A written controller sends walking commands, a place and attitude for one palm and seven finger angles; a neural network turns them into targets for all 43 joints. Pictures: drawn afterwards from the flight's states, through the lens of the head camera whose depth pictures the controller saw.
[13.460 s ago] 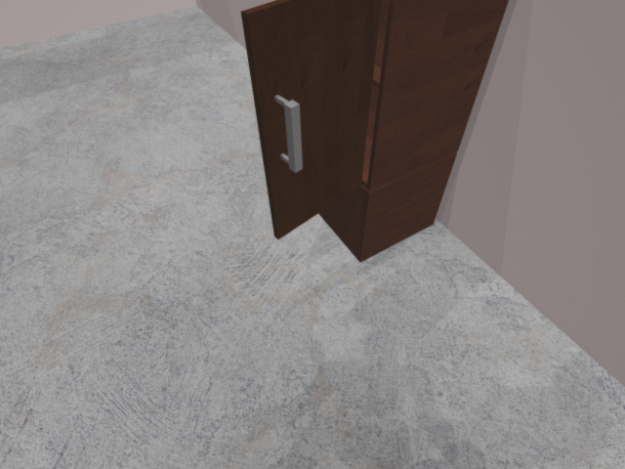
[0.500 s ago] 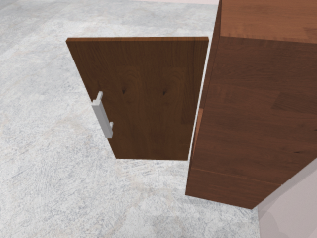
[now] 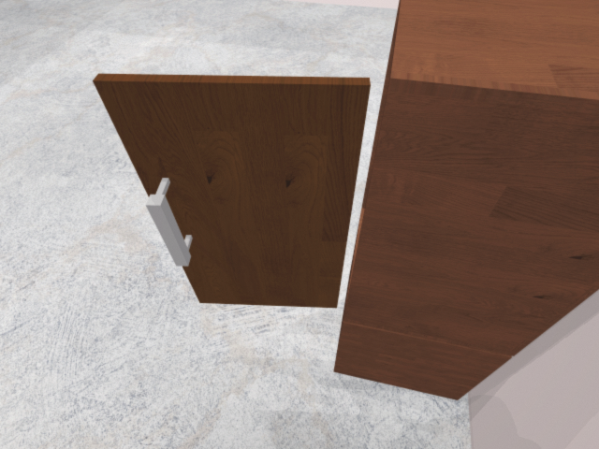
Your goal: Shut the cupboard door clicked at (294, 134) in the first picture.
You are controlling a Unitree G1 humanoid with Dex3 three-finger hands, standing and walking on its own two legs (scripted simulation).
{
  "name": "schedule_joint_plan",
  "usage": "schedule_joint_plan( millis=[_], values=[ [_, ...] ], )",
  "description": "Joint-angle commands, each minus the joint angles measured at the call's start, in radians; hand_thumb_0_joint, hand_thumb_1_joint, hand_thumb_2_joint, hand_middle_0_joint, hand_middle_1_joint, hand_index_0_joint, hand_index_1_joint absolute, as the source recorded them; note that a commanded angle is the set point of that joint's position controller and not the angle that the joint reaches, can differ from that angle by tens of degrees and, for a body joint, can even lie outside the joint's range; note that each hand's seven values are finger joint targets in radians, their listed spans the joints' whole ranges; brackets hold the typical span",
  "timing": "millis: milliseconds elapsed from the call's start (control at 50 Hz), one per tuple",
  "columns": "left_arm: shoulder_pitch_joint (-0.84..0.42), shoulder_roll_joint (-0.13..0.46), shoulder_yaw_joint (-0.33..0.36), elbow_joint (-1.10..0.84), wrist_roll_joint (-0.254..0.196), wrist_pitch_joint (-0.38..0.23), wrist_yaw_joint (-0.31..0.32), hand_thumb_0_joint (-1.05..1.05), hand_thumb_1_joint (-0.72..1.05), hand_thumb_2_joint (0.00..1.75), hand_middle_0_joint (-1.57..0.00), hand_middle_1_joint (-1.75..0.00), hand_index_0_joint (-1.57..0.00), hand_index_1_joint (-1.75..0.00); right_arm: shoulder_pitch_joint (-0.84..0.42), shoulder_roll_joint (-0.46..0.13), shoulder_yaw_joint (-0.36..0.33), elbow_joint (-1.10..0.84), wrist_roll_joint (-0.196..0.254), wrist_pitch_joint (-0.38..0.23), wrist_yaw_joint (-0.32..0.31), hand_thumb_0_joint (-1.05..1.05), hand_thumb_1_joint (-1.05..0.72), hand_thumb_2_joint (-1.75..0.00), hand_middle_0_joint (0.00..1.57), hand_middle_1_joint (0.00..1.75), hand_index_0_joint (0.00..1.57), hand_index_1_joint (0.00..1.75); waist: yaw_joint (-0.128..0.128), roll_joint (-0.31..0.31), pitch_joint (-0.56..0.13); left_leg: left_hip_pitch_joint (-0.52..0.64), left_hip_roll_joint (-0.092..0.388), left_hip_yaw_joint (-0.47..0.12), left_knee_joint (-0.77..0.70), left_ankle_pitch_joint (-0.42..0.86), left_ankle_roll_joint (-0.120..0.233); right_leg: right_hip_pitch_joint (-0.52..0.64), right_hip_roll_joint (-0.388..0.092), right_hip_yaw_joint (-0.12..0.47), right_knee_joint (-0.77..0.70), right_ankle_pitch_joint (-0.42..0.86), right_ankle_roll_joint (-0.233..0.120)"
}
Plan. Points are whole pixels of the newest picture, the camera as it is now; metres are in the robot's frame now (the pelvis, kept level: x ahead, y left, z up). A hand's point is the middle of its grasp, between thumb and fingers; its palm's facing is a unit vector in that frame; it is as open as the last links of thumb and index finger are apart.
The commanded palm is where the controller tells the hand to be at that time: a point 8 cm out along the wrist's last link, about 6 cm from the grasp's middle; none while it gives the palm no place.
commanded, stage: look again from close up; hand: left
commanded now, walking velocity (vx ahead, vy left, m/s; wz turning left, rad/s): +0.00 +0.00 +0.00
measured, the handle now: (174, 224) +0.45 +0.25 +0.00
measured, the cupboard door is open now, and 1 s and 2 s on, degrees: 100 100 100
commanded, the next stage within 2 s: raise the hand and make a fist in 0.08 s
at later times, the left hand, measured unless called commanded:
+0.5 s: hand (179, 424) +0.16 +0.17 -0.04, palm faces +0.01 -1.00 -0.05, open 6.7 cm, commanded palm +0.11 +0.23 -0.06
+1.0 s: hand (150, 437) +0.14 +0.20 -0.04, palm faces +0.01 -1.00 -0.03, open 4.2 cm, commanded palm +0.11 +0.25 -0.03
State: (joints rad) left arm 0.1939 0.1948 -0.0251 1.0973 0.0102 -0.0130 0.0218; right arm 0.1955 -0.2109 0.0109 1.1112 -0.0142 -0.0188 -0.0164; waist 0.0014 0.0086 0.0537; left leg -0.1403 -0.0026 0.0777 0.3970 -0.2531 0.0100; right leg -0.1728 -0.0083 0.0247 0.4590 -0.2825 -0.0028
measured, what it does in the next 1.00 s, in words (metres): lowers itself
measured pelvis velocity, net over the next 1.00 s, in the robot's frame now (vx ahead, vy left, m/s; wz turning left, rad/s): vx -0.07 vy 0.01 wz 0.02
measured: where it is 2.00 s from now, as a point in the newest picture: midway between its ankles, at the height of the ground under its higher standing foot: outside the picture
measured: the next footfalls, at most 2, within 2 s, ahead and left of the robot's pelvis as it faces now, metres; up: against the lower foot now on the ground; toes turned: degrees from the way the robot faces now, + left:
none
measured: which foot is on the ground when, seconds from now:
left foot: down 0.00-1.00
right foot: down 0.00-1.00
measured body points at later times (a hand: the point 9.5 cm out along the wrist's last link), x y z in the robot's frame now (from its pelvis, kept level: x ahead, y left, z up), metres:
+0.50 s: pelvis -0.04 -0.03 -0.07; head +0.00 -0.04 +0.37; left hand +0.15 +0.22 -0.03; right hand +0.18 -0.28 -0.13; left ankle -0.03 +0.12 -0.74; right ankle -0.02 -0.11 -0.74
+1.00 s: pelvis -0.07 +0.01 -0.09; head -0.02 +0.01 +0.35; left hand +0.14 +0.25 -0.03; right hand +0.08 -0.21 -0.18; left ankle -0.03 +0.12 -0.74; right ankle -0.02 -0.11 -0.74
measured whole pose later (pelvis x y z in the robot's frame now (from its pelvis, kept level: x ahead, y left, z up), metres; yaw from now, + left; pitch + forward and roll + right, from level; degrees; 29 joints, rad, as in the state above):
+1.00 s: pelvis -0.07 +0.01 -0.09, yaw +1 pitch +13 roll -2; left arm 0.41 0.24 0.15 -0.06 -0.29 -0.33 -0.25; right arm 0.32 -0.20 0.03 0.54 0.02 -0.25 -0.06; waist -0.01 0.03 -0.13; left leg -0.90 0.00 -0.04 1.17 -0.49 0.01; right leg -0.87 0.00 -0.04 1.12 -0.47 0.00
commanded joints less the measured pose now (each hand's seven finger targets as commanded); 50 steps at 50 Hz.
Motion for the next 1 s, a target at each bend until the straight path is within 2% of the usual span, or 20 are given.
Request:
schedule_joint_plan(
  millis=[0,140,160,180,200,220,240,260,300,320,340,400,420,460,520,560,620,680,820,980],
  values=[
    [0.041,0.158,0.034,-0.031,0.001,-0.017,0.011,0.0,0.9,0.9,-0.2,-0.3,-0.2,-0.3,0.036,-0.121,-0.021,-0.029,0.002,-0.018,-0.012,0.0,-0.9,-0.9,0.2,0.3,0.2,0.3,0.0,-0.02,-0.055,0.034,0.11,-0.092,-0.049,0.218,0.018,-0.003,-0.101,0.079,-0.066,0.293,-0.036],
    [0.049,0.166,0.038,-0.033,0.0,-0.022,0.012,0.0,0.9,0.9,-0.2,-0.3,-0.2,-0.3,0.029,-0.126,-0.023,-0.026,0.003,-0.018,-0.015,0.0,-0.9,-0.9,0.2,0.3,0.2,0.3,0.002,-0.027,-0.067,0.045,0.111,-0.085,-0.038,0.252,0.014,0.022,-0.104,0.082,-0.065,0.377,-0.041],
    [0.17,0.123,0.042,-0.003,0.008,-0.035,0.058,0.0,0.9,0.9,-0.2,-0.3,-0.2,-0.3,-0.012,-0.109,-0.034,-0.088,0.016,-0.018,-0.008,0.0,-0.9,-0.9,0.2,0.3,0.2,0.3,0.025,-0.101,-0.088,-0.031,0.125,-0.037,0.199,0.258,-0.013,0.052,-0.17,0.123,-0.059,0.762,0.018],
    [-0.723,0.819,0.558,-1.515,-0.113,-0.349,0.054,0.0,0.9,0.9,-0.2,-0.3,-0.2,-0.3,0.142,-0.287,-0.083,-0.326,0.007,-0.198,-0.136,0.0,-0.9,-0.9,0.2,0.3,0.2,0.3,-0.092,-0.064,-0.418,0.336,0.07,-0.037,0.319,0.437,0.029,0.02,-0.081,0.027,0.164,0.643,-0.006],
    [0.029,0.187,0.088,-1.127,-0.116,-0.245,0.054,0.0,0.9,0.9,-0.22,-0.32,-0.22,-0.32,-0.003,-0.17,-0.033,-0.353,0.073,-0.26,-0.139,0.0,-0.9,-0.9,0.2,0.3,0.2,0.3,-0.036,0.386,-0.555,0.291,0.033,-0.106,0.203,0.647,0.014,-0.084,-0.006,-0.067,0.345,0.428,-0.007],
    [0.255,-0.038,0.034,-1.197,-0.195,-0.115,0.055,0.0,0.9,0.9,-0.24,-0.34,-0.24,-0.34,-0.028,-0.144,-0.025,-0.402,0.057,-0.312,-0.1,0.0,-0.9,-0.9,0.2,0.3,0.2,0.3,0.012,0.433,-0.483,0.279,0.063,-0.133,0.134,0.812,-0.009,-0.172,0.006,-0.124,0.328,0.131,-0.01],
    [0.101,0.028,0.078,-1.148,-0.163,-0.129,0.051,0.0,0.9,0.9,-0.25,-0.36,-0.25,-0.36,0.02,-0.136,-0.052,-0.382,0.056,-0.338,-0.065,0.0,-0.9,-0.9,0.2,0.3,0.2,0.3,-0.056,0.154,-0.236,0.077,0.065,-0.124,0.146,0.669,-0.004,-0.265,0.001,-0.102,0.23,0.097,-0.003],
    [0.176,0.014,0.137,-1.056,-0.18,-0.155,0.018,0.0,0.9,0.9,-0.27,-0.38,-0.27,-0.38,0.019,-0.143,-0.095,-0.417,0.042,-0.348,-0.055,0.0,-0.9,-0.9,0.2,0.3,0.2,0.3,-0.038,0.017,-0.092,-0.094,0.04,-0.112,0.215,0.479,-0.005,-0.294,0.003,-0.117,0.163,0.192,-0.008],
    [0.314,0.052,0.251,-0.853,-0.214,-0.281,-0.072,0.0,0.9,0.9,-0.31,-0.42,-0.31,-0.42,-0.006,-0.15,-0.102,-0.452,0.022,-0.343,-0.04,0.0,-0.9,-0.9,0.2,0.3,0.2,0.3,-0.024,-0.296,-0.032,-0.374,-0.011,-0.105,0.334,0.177,-0.007,-0.356,-0.027,-0.079,0.201,0.315,0.022],
    [0.433,0.036,0.287,-0.769,-0.237,-0.357,-0.144,0.0,0.9,0.9,-0.33,-0.44,-0.33,-0.44,-0.011,-0.146,-0.105,-0.48,0.026,-0.341,-0.028,0.0,-0.9,-0.9,0.2,0.3,0.2,0.3,0.02,-0.288,-0.054,-0.449,-0.028,-0.09,0.383,0.177,-0.017,-0.322,-0.043,-0.048,0.27,0.456,0.02],
    [0.45,0.025,0.293,-0.776,-0.268,-0.449,-0.22,0.0,0.9,0.9,-0.35,-0.46,-0.35,-0.46,-0.017,-0.14,-0.107,-0.497,0.021,-0.34,-0.016,0.0,-0.9,-0.9,0.2,0.3,0.2,0.3,0.038,-0.33,-0.156,-0.514,-0.039,-0.081,0.444,0.157,-0.028,-0.308,-0.051,-0.025,0.35,0.525,0.03],
    [0.356,0.102,0.33,-0.843,-0.319,-0.682,-0.444,0.0,0.9,0.9,-0.4,-0.52,-0.4,-0.52,-0.057,-0.143,-0.117,-0.576,0.025,-0.353,0.005,0.0,-0.9,-0.9,0.2,0.3,0.2,0.3,0.055,-0.191,-0.278,-0.675,-0.053,-0.068,0.589,0.017,-0.03,-0.407,-0.058,0.071,0.46,0.292,0.022],
    [0.329,0.15,0.357,-0.862,-0.332,-0.702,-0.501,0.0,0.9,0.9,-0.42,-0.54,-0.42,-0.54,-0.051,-0.148,-0.114,-0.602,0.029,-0.351,0.008,0.0,-0.9,-0.9,0.2,0.3,0.2,0.3,0.059,-0.075,-0.298,-0.696,-0.05,-0.06,0.634,0.017,-0.024,-0.42,-0.068,0.112,0.483,0.267,0.01],
    [0.277,0.172,0.375,-0.961,-0.386,-0.661,-0.546,0.0,0.9,0.9,-0.46,-0.58,-0.46,-0.58,-0.074,-0.15,-0.114,-0.689,0.041,-0.339,-0.004,0.0,-0.9,-0.9,0.2,0.3,0.2,0.3,0.067,-0.072,-0.384,-0.749,-0.054,-0.049,0.678,-0.049,-0.008,-0.416,-0.066,0.156,0.459,0.046,0.016],
    [0.144,0.208,0.398,-1.141,-0.429,-0.594,-0.508,0.0,0.9,0.9,-0.51,-0.64,-0.51,-0.64,-0.061,-0.14,-0.11,-0.746,0.054,-0.333,-0.033,0.0,-0.9,-0.9,0.2,0.3,0.2,0.3,0.043,-0.091,-0.435,-0.801,-0.039,-0.061,0.74,-0.118,0.006,-0.44,-0.063,0.211,0.421,-0.141,0.041],
    [0.07,0.19,0.337,-1.267,-0.405,-0.584,-0.463,0.0,0.9,0.9,-0.55,-0.68,-0.55,-0.68,-0.036,-0.135,-0.1,-0.75,0.055,-0.331,-0.047,0.0,-0.9,-0.9,0.2,0.3,0.2,0.3,0.013,0.002,-0.403,-0.766,-0.023,-0.07,0.735,-0.157,0.019,-0.518,-0.043,0.176,0.407,-0.268,0.022],
    [-0.03,0.179,0.239,-1.39,-0.355,-0.571,-0.407,0.0,0.9,0.9,-0.6,-0.74,-0.6,-0.74,-0.021,-0.153,-0.082,-0.739,0.048,-0.334,-0.074,0.0,-0.9,-0.9,0.2,0.3,0.2,0.3,-0.039,0.008,-0.355,-0.728,-0.005,-0.095,0.719,-0.191,0.038,-0.624,-0.001,0.101,0.429,-0.358,-0.003],
    [0.038,0.162,0.208,-1.34,-0.327,-0.506,-0.383,0.0,0.9,0.9,-0.66,-0.8,-0.66,-0.8,-0.014,-0.155,-0.069,-0.732,0.052,-0.333,-0.088,0.0,-0.9,-0.9,0.2,0.3,0.2,0.3,-0.031,0.021,-0.316,-0.739,-0.008,-0.111,0.674,-0.259,0.034,-0.647,0.011,0.053,0.43,-0.42,-0.014],
    [0.189,0.185,0.299,-1.287,-0.33,-0.345,-0.311,0.0,0.9,0.9,-0.79,-0.94,-0.79,-0.94,-0.032,-0.13,-0.055,-0.757,0.055,-0.305,-0.08,0.0,-0.9,-0.9,0.2,0.3,0.2,0.3,0.038,-0.029,-0.349,-0.73,-0.014,-0.129,0.583,-0.236,0.021,-0.549,0.016,-0.004,0.426,-0.392,-0.017],
    [0.199,0.135,0.223,-1.396,-0.305,-0.413,-0.261,0.0,0.9,0.9,-0.93,-1.1,-0.93,-1.1,0.002,-0.149,-0.048,-0.762,0.031,-0.314,-0.055,0.0,-0.9,-0.9,0.2,0.3,0.2,0.3,0.012,0.044,-0.359,-0.637,-0.007,-0.159,0.531,-0.197,0.011,-0.599,0.025,-0.095,0.507,-0.223,-0.027]
  ],
)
